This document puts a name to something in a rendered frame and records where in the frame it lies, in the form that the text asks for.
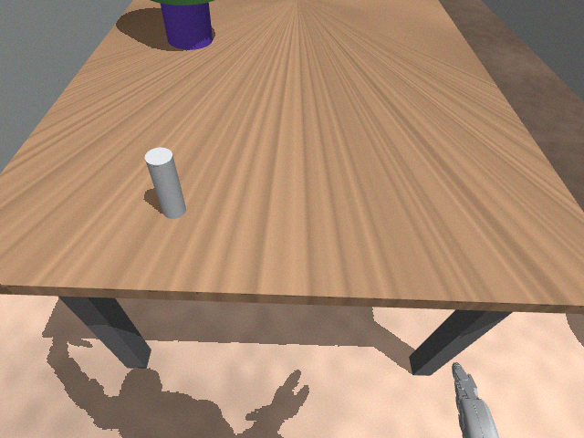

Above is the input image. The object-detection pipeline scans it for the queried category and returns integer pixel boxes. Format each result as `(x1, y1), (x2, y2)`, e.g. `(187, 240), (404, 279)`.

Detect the table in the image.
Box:
(0, 0), (584, 376)

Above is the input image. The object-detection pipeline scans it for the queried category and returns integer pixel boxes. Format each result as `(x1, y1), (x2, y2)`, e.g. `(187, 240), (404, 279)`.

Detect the right robot hand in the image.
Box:
(452, 362), (499, 438)

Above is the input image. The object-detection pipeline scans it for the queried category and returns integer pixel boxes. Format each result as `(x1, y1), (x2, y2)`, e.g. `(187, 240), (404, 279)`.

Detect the can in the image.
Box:
(145, 148), (186, 219)

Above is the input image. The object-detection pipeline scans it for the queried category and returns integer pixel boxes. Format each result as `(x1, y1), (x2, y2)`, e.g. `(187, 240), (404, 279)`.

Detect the potted plant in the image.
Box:
(151, 0), (214, 50)

